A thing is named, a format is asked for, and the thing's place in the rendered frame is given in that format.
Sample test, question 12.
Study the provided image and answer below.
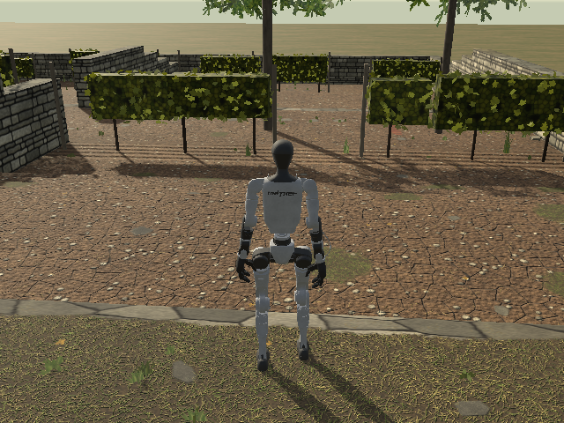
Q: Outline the left robot hand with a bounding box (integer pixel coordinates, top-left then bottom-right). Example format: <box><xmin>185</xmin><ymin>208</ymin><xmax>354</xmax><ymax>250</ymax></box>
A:
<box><xmin>236</xmin><ymin>257</ymin><xmax>256</xmax><ymax>283</ymax></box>

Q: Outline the robot right upper arm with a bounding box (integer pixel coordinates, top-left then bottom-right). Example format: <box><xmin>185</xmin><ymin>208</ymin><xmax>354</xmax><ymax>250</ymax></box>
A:
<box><xmin>301</xmin><ymin>178</ymin><xmax>319</xmax><ymax>228</ymax></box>

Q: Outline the right robot hand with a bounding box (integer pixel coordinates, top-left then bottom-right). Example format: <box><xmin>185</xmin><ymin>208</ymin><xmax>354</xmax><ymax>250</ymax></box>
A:
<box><xmin>305</xmin><ymin>262</ymin><xmax>326</xmax><ymax>288</ymax></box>

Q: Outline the robot right thigh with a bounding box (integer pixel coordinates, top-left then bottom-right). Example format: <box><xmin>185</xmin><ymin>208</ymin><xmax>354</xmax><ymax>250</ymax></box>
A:
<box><xmin>294</xmin><ymin>246</ymin><xmax>312</xmax><ymax>306</ymax></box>

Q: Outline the right robot forearm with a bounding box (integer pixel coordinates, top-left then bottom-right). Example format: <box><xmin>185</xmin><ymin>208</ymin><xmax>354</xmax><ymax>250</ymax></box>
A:
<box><xmin>309</xmin><ymin>216</ymin><xmax>325</xmax><ymax>263</ymax></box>

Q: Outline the robot torso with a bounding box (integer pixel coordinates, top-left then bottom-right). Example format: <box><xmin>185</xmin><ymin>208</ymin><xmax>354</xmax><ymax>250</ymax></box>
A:
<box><xmin>262</xmin><ymin>174</ymin><xmax>303</xmax><ymax>264</ymax></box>

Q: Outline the left robot forearm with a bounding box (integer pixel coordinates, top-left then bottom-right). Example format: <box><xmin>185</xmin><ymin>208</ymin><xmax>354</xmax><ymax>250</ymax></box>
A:
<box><xmin>237</xmin><ymin>214</ymin><xmax>254</xmax><ymax>259</ymax></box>

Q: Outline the robot left upper arm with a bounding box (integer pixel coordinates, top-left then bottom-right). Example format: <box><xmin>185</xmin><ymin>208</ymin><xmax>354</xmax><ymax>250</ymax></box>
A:
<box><xmin>244</xmin><ymin>178</ymin><xmax>264</xmax><ymax>227</ymax></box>

